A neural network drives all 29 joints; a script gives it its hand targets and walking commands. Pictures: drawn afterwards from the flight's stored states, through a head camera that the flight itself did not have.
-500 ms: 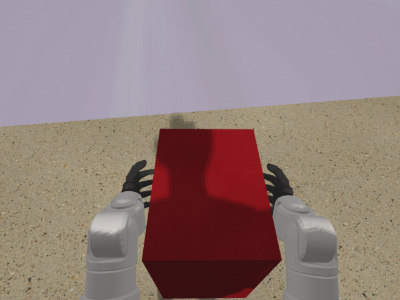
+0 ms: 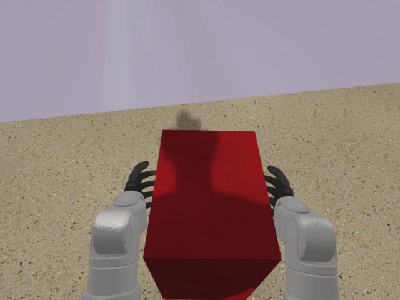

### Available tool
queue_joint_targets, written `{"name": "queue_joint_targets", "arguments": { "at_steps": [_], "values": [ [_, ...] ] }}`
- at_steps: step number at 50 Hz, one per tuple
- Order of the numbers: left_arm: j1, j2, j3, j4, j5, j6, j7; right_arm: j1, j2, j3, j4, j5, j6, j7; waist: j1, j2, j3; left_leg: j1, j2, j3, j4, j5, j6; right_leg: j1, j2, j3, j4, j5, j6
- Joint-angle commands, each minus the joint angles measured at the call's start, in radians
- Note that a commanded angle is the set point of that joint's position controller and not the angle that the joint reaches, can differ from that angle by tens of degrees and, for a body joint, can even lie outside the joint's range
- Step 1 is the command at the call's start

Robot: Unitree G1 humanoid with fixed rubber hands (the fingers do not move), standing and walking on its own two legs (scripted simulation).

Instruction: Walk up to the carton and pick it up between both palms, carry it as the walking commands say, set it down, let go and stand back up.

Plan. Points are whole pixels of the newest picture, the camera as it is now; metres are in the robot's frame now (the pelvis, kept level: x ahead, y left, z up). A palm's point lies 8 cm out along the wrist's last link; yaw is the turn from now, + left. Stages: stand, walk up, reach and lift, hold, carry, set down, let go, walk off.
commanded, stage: carry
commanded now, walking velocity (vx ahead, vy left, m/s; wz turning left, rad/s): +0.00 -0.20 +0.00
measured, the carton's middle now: (206, 220) +0.28 -0.01 +0.01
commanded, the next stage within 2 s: none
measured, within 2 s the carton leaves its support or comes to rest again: neither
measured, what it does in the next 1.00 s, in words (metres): steps to the right: left foot, then right foot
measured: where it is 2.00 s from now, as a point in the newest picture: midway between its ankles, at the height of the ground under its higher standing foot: outside the picture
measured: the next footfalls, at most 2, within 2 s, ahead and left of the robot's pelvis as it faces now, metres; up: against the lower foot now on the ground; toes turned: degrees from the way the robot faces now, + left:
left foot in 0.10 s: +0.02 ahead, +0.08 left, +0.00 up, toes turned +9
right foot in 0.36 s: +0.01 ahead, -0.25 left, +0.00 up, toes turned -6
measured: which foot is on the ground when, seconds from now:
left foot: up 0.00-0.08, down 0.10-0.38, up 0.40-0.62, down 0.64-1.00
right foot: down 0.00-0.10, up 0.12-0.34, down 0.36-1.00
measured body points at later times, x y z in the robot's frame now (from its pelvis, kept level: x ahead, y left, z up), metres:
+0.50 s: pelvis -0.07 -0.15 +0.00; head -0.05 -0.16 +0.45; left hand +0.23 -0.02 +0.08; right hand +0.22 -0.30 +0.07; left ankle -0.07 +0.00 -0.68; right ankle -0.03 -0.25 -0.73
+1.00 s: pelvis -0.11 -0.24 +0.01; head -0.13 -0.25 +0.46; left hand +0.18 -0.10 +0.10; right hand +0.18 -0.37 +0.09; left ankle -0.12 -0.12 -0.72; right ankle -0.03 -0.25 -0.73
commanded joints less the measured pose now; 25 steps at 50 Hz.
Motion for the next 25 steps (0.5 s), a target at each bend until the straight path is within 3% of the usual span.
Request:
{"name": "queue_joint_targets", "arguments": {
  "at_steps": [1,3,4,5,6,7,8,9,11,12,15,17,18,19,20,21,22,23,25],
  "values": [
    [-0.359,-1.003,-0.632,-0.061,-0.403,-0.015,-0.263,-0.48,0.962,0.701,-0.071,0.42,-0.014,0.255,0.024,-0.194,-0.306,0.047,-0.035,0.038,-0.136,0.024,0.015,0.247,-0.182,0.164,-0.102,0.342,-0.145],
    [-0.335,-1.0,-0.643,-0.041,-0.396,-0.007,-0.259,-0.438,0.955,0.687,-0.043,0.408,-0.007,0.256,0.01,-0.166,-0.324,0.164,-0.032,0.054,-0.387,0.152,0.027,0.226,-0.171,0.16,-0.072,0.32,-0.138],
    [-0.326,-1.0,-0.649,-0.031,-0.394,-0.005,-0.256,-0.43,0.954,0.684,-0.034,0.404,-0.006,0.259,0.003,-0.133,-0.332,0.273,0.014,0.026,-0.526,0.275,0.032,0.17,-0.162,0.152,-0.048,0.306,-0.107],
    [-0.331,-1.004,-0.655,-0.028,-0.395,-0.006,-0.252,-0.421,0.957,0.679,-0.028,0.406,-0.005,0.264,-0.003,-0.051,-0.317,0.408,0.136,-0.111,-0.603,0.317,0.047,0.035,-0.128,0.143,0.022,0.212,-0.046],
    [-0.384,-0.995,-0.68,-0.067,-0.416,-0.003,-0.257,-0.381,0.957,0.66,0.02,0.392,-0.017,0.268,-0.006,0.229,-0.276,0.453,0.412,-0.402,-0.611,0.597,0.177,-0.147,-0.036,0.063,0.139,-0.104,0.034],
    [-0.452,-0.991,-0.704,-0.095,-0.43,-0.008,-0.26,-0.386,0.962,0.652,0.024,0.393,-0.023,0.271,-0.011,0.292,-0.233,0.39,0.482,-0.434,-0.629,0.711,0.266,-0.183,-0.039,0.116,0.363,-0.283,0.06],
    [-0.471,-1.002,-0.713,-0.096,-0.431,-0.011,-0.262,-0.395,0.973,0.645,0.019,0.394,-0.024,0.272,-0.011,0.185,-0.213,0.341,0.447,-0.367,-0.622,0.645,0.262,-0.185,-0.041,0.164,0.469,-0.251,0.073],
    [-0.474,-1.011,-0.714,-0.095,-0.439,-0.015,-0.265,-0.405,0.98,0.647,0.003,0.395,-0.029,0.272,-0.007,0.116,-0.197,0.309,0.399,-0.298,-0.627,0.543,0.224,-0.182,-0.058,0.184,0.485,-0.199,0.085],
    [-0.474,-1.012,-0.715,-0.107,-0.453,-0.021,-0.266,-0.434,0.981,0.659,-0.035,0.398,-0.033,0.27,0.003,0.146,-0.185,0.29,0.296,-0.161,-0.598,0.537,0.144,-0.15,-0.051,0.145,0.353,-0.14,0.097],
    [-0.465,-1.002,-0.713,-0.109,-0.457,-0.02,-0.262,-0.43,0.973,0.661,-0.043,0.397,-0.031,0.267,-0.002,0.164,-0.202,0.31,0.263,-0.116,-0.561,0.621,0.133,-0.121,-0.023,0.096,0.288,-0.146,0.105],
    [-0.421,-0.978,-0.696,-0.084,-0.445,-0.012,-0.258,-0.391,0.941,0.654,-0.045,0.369,-0.022,0.261,-0.015,0.23,-0.269,0.364,0.261,-0.098,-0.506,0.801,0.113,-0.029,0.025,0.013,0.091,-0.178,0.101],
    [-0.378,-0.964,-0.674,-0.054,-0.435,-0.007,-0.261,-0.385,0.931,0.658,-0.036,0.355,-0.019,0.258,-0.002,0.22,-0.306,0.352,0.21,-0.059,-0.435,0.725,0.054,0.107,0.045,-0.036,-0.147,-0.068,0.082],
    [-0.373,-0.956,-0.666,-0.047,-0.432,-0.006,-0.263,-0.386,0.928,0.659,-0.029,0.352,-0.02,0.258,-0.001,0.165,-0.32,0.279,0.181,-0.035,-0.384,0.64,0.02,0.224,0.0,0.006,-0.212,-0.021,0.073],
    [-0.379,-0.956,-0.657,-0.04,-0.425,-0.005,-0.267,-0.379,0.928,0.661,-0.016,0.347,-0.021,0.258,-0.003,0.032,-0.315,0.139,0.126,0.001,-0.32,0.418,-0.021,0.318,-0.122,0.125,-0.224,0.13,0.047],
    [-0.327,-0.962,-0.631,-0.009,-0.394,-0.01,-0.269,-0.393,0.941,0.672,-0.018,0.357,-0.016,0.262,0.015,-0.262,-0.287,-0.034,0.004,0.093,-0.187,0.012,-0.06,0.313,-0.286,0.323,-0.211,0.3,-0.043],
    [-0.377,-0.994,-0.647,-0.05,-0.411,-0.014,-0.268,-0.451,0.964,0.685,-0.026,0.383,-0.018,0.265,0.027,-0.305,-0.281,-0.061,-0.013,0.002,0.01,-0.172,-0.035,0.29,-0.289,0.316,-0.168,0.423,-0.119],
    [-0.383,-1.009,-0.64,-0.056,-0.408,-0.016,-0.269,-0.472,0.983,0.7,-0.036,0.399,-0.023,0.269,0.029,-0.254,-0.287,-0.066,-0.016,-0.032,0.116,-0.156,-0.011,0.279,-0.272,0.27,-0.155,0.444,-0.137],
    [-0.374,-1.014,-0.636,-0.063,-0.403,-0.021,-0.271,-0.489,0.989,0.716,-0.061,0.419,-0.027,0.271,0.028,-0.211,-0.289,-0.061,-0.014,-0.033,0.159,-0.092,0.001,0.264,-0.245,0.21,-0.147,0.393,-0.127],
    [-0.368,-1.015,-0.623,-0.061,-0.398,-0.026,-0.268,-0.513,0.978,0.721,-0.09,0.434,-0.03,0.268,0.022,-0.18,-0.283,-0.048,-0.01,-0.003,0.107,-0.004,-0.004,0.26,-0.197,0.148,-0.123,0.362,-0.112]
  ]
}}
